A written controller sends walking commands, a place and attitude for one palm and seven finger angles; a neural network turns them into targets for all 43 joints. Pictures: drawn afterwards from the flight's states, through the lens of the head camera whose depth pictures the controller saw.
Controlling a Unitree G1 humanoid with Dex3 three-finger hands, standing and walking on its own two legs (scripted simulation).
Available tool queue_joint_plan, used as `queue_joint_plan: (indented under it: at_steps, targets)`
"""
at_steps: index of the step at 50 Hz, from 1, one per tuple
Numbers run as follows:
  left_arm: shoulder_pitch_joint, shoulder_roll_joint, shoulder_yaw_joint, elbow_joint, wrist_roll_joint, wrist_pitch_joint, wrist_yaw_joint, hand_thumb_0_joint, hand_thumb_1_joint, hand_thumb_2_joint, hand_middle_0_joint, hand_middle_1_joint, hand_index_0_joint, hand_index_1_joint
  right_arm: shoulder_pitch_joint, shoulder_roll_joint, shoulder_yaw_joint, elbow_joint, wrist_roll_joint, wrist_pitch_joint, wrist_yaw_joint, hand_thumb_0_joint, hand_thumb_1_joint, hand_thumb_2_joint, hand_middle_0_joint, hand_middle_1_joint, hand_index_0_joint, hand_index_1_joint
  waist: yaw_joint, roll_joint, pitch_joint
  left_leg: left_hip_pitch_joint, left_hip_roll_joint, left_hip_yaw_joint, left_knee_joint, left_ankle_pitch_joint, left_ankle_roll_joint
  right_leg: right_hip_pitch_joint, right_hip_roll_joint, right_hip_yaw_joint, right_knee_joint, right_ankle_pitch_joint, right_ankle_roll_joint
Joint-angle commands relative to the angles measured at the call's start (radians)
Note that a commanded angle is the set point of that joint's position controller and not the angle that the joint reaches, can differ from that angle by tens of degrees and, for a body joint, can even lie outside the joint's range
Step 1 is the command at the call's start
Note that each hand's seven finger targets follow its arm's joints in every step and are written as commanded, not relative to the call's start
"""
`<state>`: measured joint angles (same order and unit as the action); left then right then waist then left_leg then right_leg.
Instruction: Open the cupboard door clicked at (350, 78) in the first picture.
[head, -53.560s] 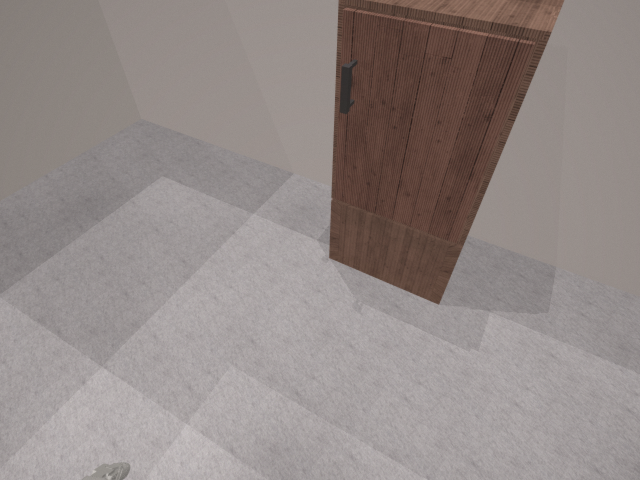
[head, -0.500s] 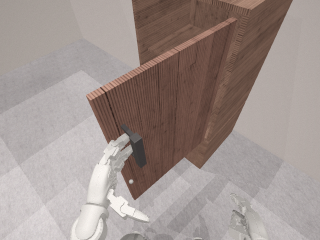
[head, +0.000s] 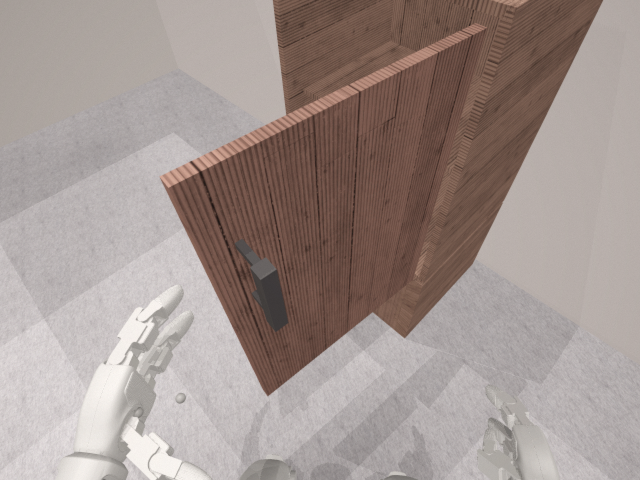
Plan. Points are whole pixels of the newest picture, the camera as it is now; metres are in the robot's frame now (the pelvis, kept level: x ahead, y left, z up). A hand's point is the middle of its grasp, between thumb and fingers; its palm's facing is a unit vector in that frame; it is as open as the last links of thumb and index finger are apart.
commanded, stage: draw the hand back to the body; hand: left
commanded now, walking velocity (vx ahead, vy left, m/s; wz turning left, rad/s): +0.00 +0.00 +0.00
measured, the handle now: (261, 286) +0.32 +0.10 +0.08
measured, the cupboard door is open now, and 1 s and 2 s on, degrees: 84 84 84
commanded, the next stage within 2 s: step back with the hand held close in 1.64 s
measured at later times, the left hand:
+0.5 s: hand (115, 388) +0.19 +0.20 +0.12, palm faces -0.06 -1.00 -0.07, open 16.3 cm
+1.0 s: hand (6, 331) +0.21 +0.27 +0.19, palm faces +0.32 -0.85 -0.41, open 12.2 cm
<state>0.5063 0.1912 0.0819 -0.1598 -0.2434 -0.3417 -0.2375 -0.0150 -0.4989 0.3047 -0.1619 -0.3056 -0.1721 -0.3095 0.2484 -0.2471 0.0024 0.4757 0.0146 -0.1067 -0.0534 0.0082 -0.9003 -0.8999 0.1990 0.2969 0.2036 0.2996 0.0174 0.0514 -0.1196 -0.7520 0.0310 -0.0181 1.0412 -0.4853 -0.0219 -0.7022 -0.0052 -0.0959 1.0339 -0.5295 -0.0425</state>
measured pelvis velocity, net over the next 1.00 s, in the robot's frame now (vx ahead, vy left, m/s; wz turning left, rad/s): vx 0.02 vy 0.04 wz -0.03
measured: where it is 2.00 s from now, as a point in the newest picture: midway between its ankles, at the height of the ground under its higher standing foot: outside the picture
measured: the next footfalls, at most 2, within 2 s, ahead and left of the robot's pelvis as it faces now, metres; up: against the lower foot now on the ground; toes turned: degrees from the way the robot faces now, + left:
none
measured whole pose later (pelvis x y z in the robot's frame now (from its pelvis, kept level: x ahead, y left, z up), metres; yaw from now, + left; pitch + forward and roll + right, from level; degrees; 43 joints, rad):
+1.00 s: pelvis +0.02 +0.04 +0.06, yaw -2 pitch -2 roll -1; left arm 0.55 0.33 0.20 -0.43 -0.03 -0.04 0.13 -0.01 0.15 0.58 -0.18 -0.30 -0.19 -0.30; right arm 0.23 -0.22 0.06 0.59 0.00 -0.14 -0.10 0.01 -0.90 -0.90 0.20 0.30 0.21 0.30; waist 0.06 0.06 -0.01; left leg -0.21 -0.01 0.04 0.55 -0.31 0.04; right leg -0.16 -0.03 -0.04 0.50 -0.31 0.02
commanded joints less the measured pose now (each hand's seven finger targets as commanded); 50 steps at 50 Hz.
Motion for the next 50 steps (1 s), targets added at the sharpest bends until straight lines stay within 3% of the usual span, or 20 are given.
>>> queue_joint_plan:
  at_steps: [1, 3, 5, 8, 14, 17, 23, 28, 29, 30, 31, 33, 34, 35, 37, 41, 50]
  targets:
    - [-0.059, 0.085, 0.026, -0.227, -0.039, -0.077, -0.041, 0.0, -0.5, 0.3, -0.15, -0.3, -0.15, -0.3, -0.056, -0.095, -0.033, -0.163, 0.006, -0.078, -0.014, 0.0, -0.9, -0.9, 0.2, 0.3, 0.2, 0.3, -0.033, -0.083, -0.154, 0.049, -0.046, -0.005, -0.069, 0.213, 0.034, 0.141, -0.012, 0.14, -0.204, 0.334, 0.046]
    - [-0.045, 0.077, 0.014, -0.236, -0.04, -0.076, -0.04, 0.0, -0.5, 0.3, -0.15, -0.3, -0.15, -0.3, -0.056, -0.096, -0.034, -0.169, 0.005, -0.086, -0.014, 0.0, -0.9, -0.9, 0.2, 0.3, 0.2, 0.3, -0.028, -0.08, -0.159, 0.058, -0.046, -0.007, -0.072, 0.219, 0.037, 0.128, -0.006, 0.127, -0.196, 0.32, 0.041]
    - [-0.054, 0.133, 0.064, -0.285, -0.037, -0.071, -0.023, 0.0, -0.5, 0.3, -0.15, -0.3, -0.15, -0.3, -0.056, -0.097, -0.036, -0.174, 0.009, -0.087, -0.016, 0.0, -0.9, -0.9, 0.2, 0.3, 0.2, 0.3, -0.01, -0.045, -0.185, 0.089, -0.045, -0.007, -0.094, 0.227, 0.037, 0.146, 0.002, 0.115, -0.196, 0.293, 0.03]
    - [-0.012, 0.149, 0.093, -0.334, -0.026, -0.038, 0.015, 0.0, -0.5, 0.3, -0.15, -0.3, -0.15, -0.3, -0.064, -0.084, -0.032, -0.19, 0.014, -0.083, -0.015, 0.0, -0.9, -0.9, 0.2, 0.3, 0.2, 0.3, 0.014, -0.009, -0.196, 0.137, -0.045, -0.008, -0.139, 0.246, 0.038, 0.171, 0.014, 0.084, -0.196, 0.289, 0.019]
    - [-0.001, 0.106, 0.066, -0.317, -0.035, 0.044, 0.032, 0.0, -0.5, 0.3, -0.15, -0.3, -0.15, -0.3, -0.072, -0.087, -0.017, -0.195, 0.027, -0.081, -0.021, 0.0, -0.9, -0.9, 0.2, 0.3, 0.2, 0.3, -0.007, -0.037, -0.092, 0.164, -0.035, -0.019, -0.208, 0.168, 0.037, 0.145, 0.027, 0.047, -0.252, 0.196, 0.026]
    - [-0.015, 0.13, 0.077, -0.321, -0.038, 0.076, 0.015, 0.0, -0.5, 0.3, -0.15, -0.3, -0.15, -0.3, -0.076, -0.097, -0.01, -0.192, 0.026, -0.089, -0.028, 0.0, -0.9, -0.9, 0.2, 0.3, 0.2, 0.3, -0.007, -0.046, -0.062, 0.177, -0.03, -0.027, -0.235, 0.153, 0.038, 0.157, 0.029, 0.041, -0.272, 0.173, 0.024]
    - [-0.036, 0.173, 0.129, -0.416, -0.049, 0.105, 0.004, 0.0, -0.5, 0.3, -0.15, -0.3, -0.15, -0.3, -0.075, -0.096, 0.002, -0.186, 0.026, -0.118, -0.03, 0.0, -0.9, -0.9, 0.2, 0.3, 0.2, 0.3, 0.011, 0.012, -0.093, 0.259, -0.027, -0.038, -0.283, 0.205, 0.032, 0.208, 0.033, 0.02, -0.281, 0.234, 0.02]
    - [-0.022, 0.172, 0.151, -0.433, -0.059, 0.138, 0.004, 0.0, -0.325, 0.375, -0.156, -0.3, -0.156, -0.3, -0.08, -0.096, 0.008, -0.167, 0.031, -0.133, -0.026, 0.0, -0.9, -0.9, 0.2, 0.3, 0.2, 0.3, 0.017, 0.019, -0.078, 0.306, -0.023, -0.047, -0.32, 0.263, 0.024, 0.244, 0.038, 0.0, -0.296, 0.294, 0.019]
    - [-0.038, 0.301, 0.165, -0.531, 0.104, 0.163, 0.151, 0.0, -0.29, 0.39, -0.158, -0.3, -0.158, -0.3, -0.087, -0.09, 0.008, -0.164, 0.014, -0.118, -0.048, 0.0, -0.9, -0.9, 0.2, 0.3, 0.2, 0.3, 0.056, 0.049, -0.093, 0.331, -0.013, -0.03, -0.369, 0.247, 0.034, 0.281, 0.012, 0.065, -0.365, 0.28, 0.009]
    - [0.038, 0.211, 0.126, -0.498, 0.123, 0.197, 0.218, 0.0, -0.255, 0.405, -0.159, -0.3, -0.159, -0.3, -0.073, -0.069, 0.014, -0.157, 0.006, -0.111, -0.054, 0.0, -0.9, -0.9, 0.2, 0.3, 0.2, 0.3, 0.031, 0.037, -0.037, 0.343, -0.013, -0.025, -0.39, 0.234, 0.032, 0.276, 0.006, 0.055, -0.393, 0.271, 0.012]
    - [0.062, 0.174, 0.101, -0.477, 0.133, 0.219, 0.249, 0.0, -0.22, 0.42, -0.16, -0.3, -0.16, -0.3, -0.075, -0.07, 0.017, -0.153, 0.006, -0.103, -0.054, 0.0, -0.9, -0.9, 0.2, 0.3, 0.2, 0.3, 0.025, 0.007, 0.004, 0.332, -0.008, -0.032, -0.405, 0.213, 0.029, 0.273, 0.006, 0.046, -0.404, 0.249, 0.015]
    - [0.052, 0.182, 0.099, -0.471, 0.169, 0.241, 0.298, 0.0, -0.15, 0.45, -0.162, -0.3, -0.162, -0.3, -0.085, -0.072, 0.018, -0.135, 0.006, -0.086, -0.054, 0.0, -0.9, -0.9, 0.2, 0.3, 0.2, 0.3, 0.022, 0.013, 0.045, 0.361, -0.001, -0.026, -0.427, 0.22, 0.033, 0.299, 0.004, 0.047, -0.439, 0.246, 0.016]
    - [0.022, 0.194, 0.1, -0.495, 0.182, 0.242, 0.316, 0.0, -0.115, 0.465, -0.164, -0.3, -0.164, -0.3, -0.088, -0.078, 0.019, -0.131, 0.003, -0.084, -0.055, 0.0, -0.9, -0.9, 0.2, 0.3, 0.2, 0.3, 0.019, 0.014, 0.03, 0.384, -0.001, -0.029, -0.444, 0.221, 0.034, 0.317, 0.002, 0.044, -0.45, 0.248, 0.016]
    - [0.017, 0.209, 0.111, -0.503, 0.193, 0.242, 0.332, 0.0, -0.08, 0.48, -0.165, -0.3, -0.165, -0.3, -0.092, -0.078, 0.018, -0.126, 0.001, -0.083, -0.058, 0.0, -0.9, -0.9, 0.2, 0.3, 0.2, 0.3, 0.02, 0.029, 0.029, 0.411, 0.001, -0.026, -0.459, 0.23, 0.035, 0.331, 0.001, 0.047, -0.466, 0.255, 0.016]
    - [0.006, 0.239, 0.139, -0.496, 0.206, 0.244, 0.357, 0.0, -0.01, 0.51, -0.168, -0.3, -0.168, -0.3, -0.107, -0.082, 0.018, -0.11, -0.005, -0.083, -0.063, 0.0, -0.9, -0.9, 0.2, 0.3, 0.2, 0.3, 0.025, -0.004, 0.029, 0.441, 0.001, -0.025, -0.491, 0.241, 0.037, 0.378, 0.0, 0.047, -0.499, 0.263, 0.016]
    - [-0.012, 0.247, 0.156, -0.527, 0.223, 0.238, 0.381, 0.0, 0.13, 0.57, -0.173, -0.3, -0.173, -0.3, -0.116, -0.079, 0.023, -0.087, -0.01, -0.095, -0.063, 0.0, -0.9, -0.9, 0.2, 0.3, 0.2, 0.3, 0.03, 0.032, 0.019, 0.518, 0.004, -0.026, -0.55, 0.325, 0.03, 0.445, -0.003, 0.042, -0.531, 0.314, 0.018]
    - [-0.025, 0.274, 0.251, -0.454, 0.213, 0.238, 0.381, 0.0, 0.445, 0.705, -0.184, -0.3, -0.184, -0.3, -0.154, -0.084, 0.008, -0.031, -0.017, -0.076, -0.049, 0.0, -0.9, -0.9, 0.2, 0.3, 0.2, 0.3, 0.046, -0.007, 0.064, 0.615, 0.011, 0.009, -0.627, 0.495, 0.027, 0.566, 0.0, 0.048, -0.626, 0.448, 0.022]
